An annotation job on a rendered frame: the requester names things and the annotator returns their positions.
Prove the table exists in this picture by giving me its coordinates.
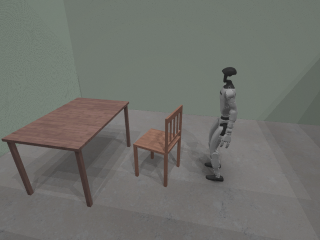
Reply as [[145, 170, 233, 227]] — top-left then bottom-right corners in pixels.
[[1, 97, 131, 207]]

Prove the left robot hand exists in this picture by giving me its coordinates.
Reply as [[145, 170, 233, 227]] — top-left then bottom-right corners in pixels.
[[220, 133, 231, 149]]

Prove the robot left thigh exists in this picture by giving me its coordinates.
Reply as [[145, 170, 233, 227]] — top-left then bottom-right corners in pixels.
[[209, 124, 227, 157]]

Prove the robot right thigh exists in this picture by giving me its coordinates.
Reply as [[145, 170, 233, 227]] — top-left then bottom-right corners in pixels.
[[208, 117, 219, 145]]

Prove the left robot upper arm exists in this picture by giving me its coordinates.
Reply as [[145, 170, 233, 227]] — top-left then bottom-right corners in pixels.
[[225, 89, 238, 115]]

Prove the robot left forearm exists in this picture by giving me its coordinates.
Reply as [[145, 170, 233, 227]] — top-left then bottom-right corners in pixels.
[[225, 111, 237, 135]]

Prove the robot thigh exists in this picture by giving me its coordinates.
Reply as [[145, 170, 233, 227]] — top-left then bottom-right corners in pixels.
[[209, 124, 227, 157], [208, 117, 219, 145]]

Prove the chair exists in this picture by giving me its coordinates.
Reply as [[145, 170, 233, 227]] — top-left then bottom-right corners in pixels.
[[133, 105, 183, 187]]

